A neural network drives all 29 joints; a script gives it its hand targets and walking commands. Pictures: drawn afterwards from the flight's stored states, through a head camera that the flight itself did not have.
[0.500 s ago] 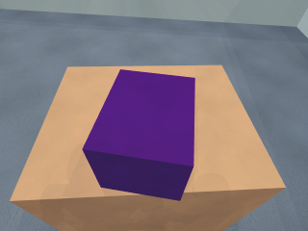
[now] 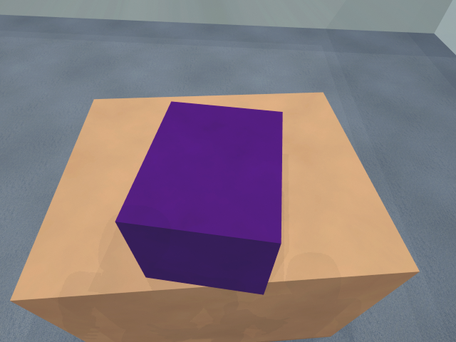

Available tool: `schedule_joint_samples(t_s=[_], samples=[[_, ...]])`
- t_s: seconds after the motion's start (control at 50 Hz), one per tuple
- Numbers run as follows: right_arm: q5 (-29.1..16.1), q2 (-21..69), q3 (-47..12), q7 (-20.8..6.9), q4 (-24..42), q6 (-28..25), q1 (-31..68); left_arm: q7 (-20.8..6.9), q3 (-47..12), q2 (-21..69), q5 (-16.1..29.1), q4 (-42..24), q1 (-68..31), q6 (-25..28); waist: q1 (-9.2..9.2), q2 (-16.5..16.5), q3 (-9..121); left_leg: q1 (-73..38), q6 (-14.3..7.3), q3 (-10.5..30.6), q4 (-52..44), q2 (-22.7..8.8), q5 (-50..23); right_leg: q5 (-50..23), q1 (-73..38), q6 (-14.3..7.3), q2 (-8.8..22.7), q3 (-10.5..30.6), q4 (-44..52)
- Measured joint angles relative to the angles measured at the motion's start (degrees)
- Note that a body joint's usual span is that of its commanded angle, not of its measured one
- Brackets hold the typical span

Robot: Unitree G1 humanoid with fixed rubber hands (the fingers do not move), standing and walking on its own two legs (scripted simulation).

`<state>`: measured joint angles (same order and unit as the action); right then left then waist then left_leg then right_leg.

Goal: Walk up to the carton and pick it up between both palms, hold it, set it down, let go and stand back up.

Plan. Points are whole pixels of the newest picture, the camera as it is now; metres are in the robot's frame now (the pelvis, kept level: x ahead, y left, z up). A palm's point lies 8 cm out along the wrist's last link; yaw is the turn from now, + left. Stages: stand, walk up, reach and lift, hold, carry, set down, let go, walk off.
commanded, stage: walk up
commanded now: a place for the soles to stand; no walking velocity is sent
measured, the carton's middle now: (215, 193) +0.43 +0.02 +0.00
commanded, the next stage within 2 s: reach and lift in 0.20 s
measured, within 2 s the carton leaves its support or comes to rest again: neither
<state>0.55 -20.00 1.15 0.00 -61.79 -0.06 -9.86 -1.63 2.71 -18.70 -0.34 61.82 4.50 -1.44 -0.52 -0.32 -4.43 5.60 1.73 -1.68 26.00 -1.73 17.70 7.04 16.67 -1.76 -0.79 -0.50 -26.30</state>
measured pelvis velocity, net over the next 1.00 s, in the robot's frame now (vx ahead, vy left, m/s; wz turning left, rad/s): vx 0.02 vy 0.02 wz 0.04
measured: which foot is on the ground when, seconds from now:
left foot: down 0.00-1.00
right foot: down 0.00-1.00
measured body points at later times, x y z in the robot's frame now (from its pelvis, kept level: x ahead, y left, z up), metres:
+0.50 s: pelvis -0.01 -0.01 -0.03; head +0.06 +0.00 +0.41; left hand +0.17 +0.26 -0.13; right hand +0.17 -0.27 -0.14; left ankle -0.04 +0.14 -0.74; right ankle +0.08 -0.10 -0.74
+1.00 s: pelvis +0.02 +0.02 +0.00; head +0.02 +0.02 +0.45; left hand +0.16 +0.28 -0.07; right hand +0.15 -0.23 -0.08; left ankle -0.04 +0.14 -0.74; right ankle +0.08 -0.10 -0.74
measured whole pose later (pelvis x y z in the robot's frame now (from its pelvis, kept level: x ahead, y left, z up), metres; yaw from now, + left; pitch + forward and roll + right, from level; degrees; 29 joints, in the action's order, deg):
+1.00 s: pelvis +0.02 +0.02 +0.00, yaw +2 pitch -6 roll -1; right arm -0.5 -11.1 6.0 -0.7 -28.1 -1.6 -20.5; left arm 0.5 2.0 -15.5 2.0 16.2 16.6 -20.5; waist 0.5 0.1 -5.7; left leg 2.4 1.4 -2.9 29.0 -3.3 20.9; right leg 10.3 11.8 -0.4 -0.3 -1.8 -27.7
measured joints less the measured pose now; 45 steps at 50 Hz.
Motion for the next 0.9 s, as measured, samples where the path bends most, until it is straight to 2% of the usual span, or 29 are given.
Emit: schedule_joint_samples(t_s=[0.22, 0.28, 0.34, 0.38, 0.42, 0.5, 0.58, 0.7, 0.9], samples=[[-0.1, -0.6, -0.1, 0.0, 0.9, 0.0, 1.1, -0.1, -0.2, -0.3, 0.1, -0.4, -0.5, 0.0, 0.36, -0.1, 0.3, -0.1, 0.0, -0.2, 0.1, 0.0, 0.3, 0.4, 0.2, 0.1, -0.1, 0.4, -0.5], [4.1, 0.4, 4.7, -2.1, 2.3, -1.8, 1.9, 2.1, -1.1, -0.1, -0.5, -10.7, -1.0, -12.4, -0.05, 0.9, -0.2, 5.2, -0.3, -0.4, 7.2, -1.8, 3.5, 6.3, 4.1, -0.4, 0.1, -1.7, -6.4], [5.3, 1.8, 7.6, -4.4, 4.8, -1.5, 5.3, 2.5, -1.0, -0.2, -1.0, -20.5, -2.8, -23.0, -0.89, 0.3, -3.0, 9.5, 0.8, 0.4, 15.4, -1.5, 6.8, 5.3, 7.8, -0.4, 1.2, -2.8, -13.4], [4.5, 2.8, 7.6, -4.6, 8.2, -0.8, 7.3, 2.1, -0.7, 0.1, -1.8, -25.8, -3.4, -27.7, -1.44, 0.1, -5.1, 10.7, 1.0, 0.8, 18.7, -1.8, 8.2, 8.5, 8.8, -0.4, 1.2, -3.1, -16.7], [3.3, 3.9, 7.0, -4.4, 11.9, -0.8, 8.2, 1.7, 0.0, 1.1, -2.3, -31.0, -3.2, -30.2, -1.79, 0.1, -6.5, 11.2, 1.3, 1.2, 20.4, -2.1, 9.2, 9.0, 9.2, -0.6, 1.1, -3.5, -18.2], [0.8, 5.4, 4.1, -2.7, 18.3, -1.6, 7.3, 1.0, 1.9, 3.0, -4.0, -39.1, -1.5, -30.2, -1.81, -0.9, -7.5, 10.5, 1.4, 1.6, 19.5, -2.1, 7.6, 9.5, 8.6, -0.8, 1.2, -4.0, -18.2], [0.0, 6.8, 2.4, -1.1, 22.7, -1.9, 4.0, 0.9, 2.7, 2.8, -4.8, -43.0, 1.5, -28.7, -1.75, -2.4, -6.7, 8.4, 1.8, 1.8, 16.4, -1.8, 7.6, 9.0, 6.7, -0.8, 1.4, -4.2, -16.0], [-1.1, 7.6, 3.5, 0.2, 25.4, -1.6, -2.0, 1.5, 2.5, 1.0, -2.7, -45.4, 7.2, -27.5, -1.22, -2.3, -4.2, 5.4, 1.6, 1.9, 12.4, -2.1, 6.3, 7.5, 3.3, -0.5, 0.8, -4.3, -11.3], [-1.6, 7.9, 5.3, -0.3, 31.3, -1.4, -9.6, 2.2, -0.3, 1.6, 1.2, -46.2, 12.1, -22.0, 0.93, -0.3, -1.6, 0.0, 0.4, -0.3, 6.3, -2.1, 4.5, 4.5, -2.0, 0.7, 0.2, -2.2, -4.4]])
